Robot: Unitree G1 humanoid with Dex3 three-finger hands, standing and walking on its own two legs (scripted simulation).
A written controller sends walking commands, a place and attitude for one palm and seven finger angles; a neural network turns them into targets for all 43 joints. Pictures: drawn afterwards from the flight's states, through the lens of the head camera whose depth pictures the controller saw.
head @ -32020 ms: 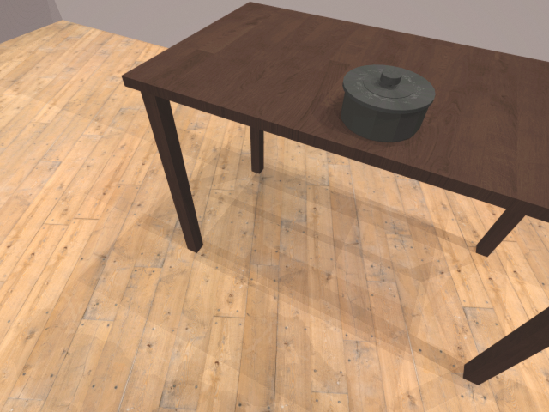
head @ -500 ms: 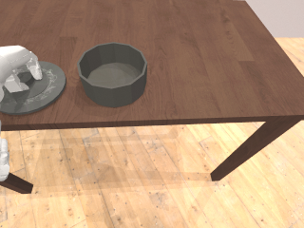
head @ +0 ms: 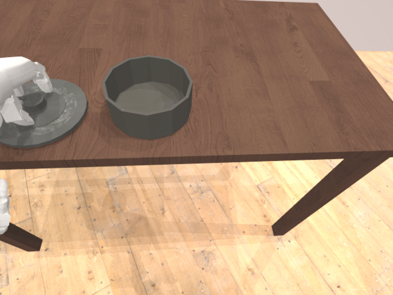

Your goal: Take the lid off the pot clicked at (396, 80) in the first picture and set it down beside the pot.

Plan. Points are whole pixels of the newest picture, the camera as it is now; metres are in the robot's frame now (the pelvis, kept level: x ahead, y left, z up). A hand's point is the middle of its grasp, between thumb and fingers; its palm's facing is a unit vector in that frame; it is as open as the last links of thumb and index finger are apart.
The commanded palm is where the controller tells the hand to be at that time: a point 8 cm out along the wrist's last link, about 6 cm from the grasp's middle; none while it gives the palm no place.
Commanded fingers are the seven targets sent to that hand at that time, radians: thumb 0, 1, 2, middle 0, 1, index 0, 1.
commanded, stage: open the fingers wide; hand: left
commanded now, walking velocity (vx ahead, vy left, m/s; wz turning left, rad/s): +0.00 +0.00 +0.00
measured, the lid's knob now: (34, 102) +0.49 +0.32 +0.10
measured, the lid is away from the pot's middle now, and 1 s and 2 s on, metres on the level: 0.24 0.24 0.24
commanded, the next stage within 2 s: raise the empty hand in 0.20 s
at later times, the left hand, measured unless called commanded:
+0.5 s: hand (19, 87) +0.47 +0.32 +0.15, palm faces -0.32 -0.09 -0.94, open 11.1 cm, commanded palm +0.47 +0.32 +0.21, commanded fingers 0.00 -0.12 0.87 -0.46 -0.65 -0.46 -0.65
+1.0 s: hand out of the picture +0.46 +0.33 +0.19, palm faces -0.31 -0.09 -0.95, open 11.1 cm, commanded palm +0.48 +0.32 +0.26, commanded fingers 0.00 -0.12 0.87 -0.46 -0.65 -0.46 -0.65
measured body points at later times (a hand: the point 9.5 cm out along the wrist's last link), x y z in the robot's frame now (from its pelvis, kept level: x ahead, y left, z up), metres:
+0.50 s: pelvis +0.01 +0.01 +0.00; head +0.08 +0.02 +0.45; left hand +0.49 +0.32 +0.20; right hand +0.04 -0.27 -0.12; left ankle +0.01 +0.06 -0.73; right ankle -0.01 -0.14 -0.73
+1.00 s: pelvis +0.00 +0.01 +0.00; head +0.06 +0.02 +0.45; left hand +0.48 +0.33 +0.25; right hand +0.05 -0.27 -0.11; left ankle +0.01 +0.06 -0.73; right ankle -0.01 -0.14 -0.73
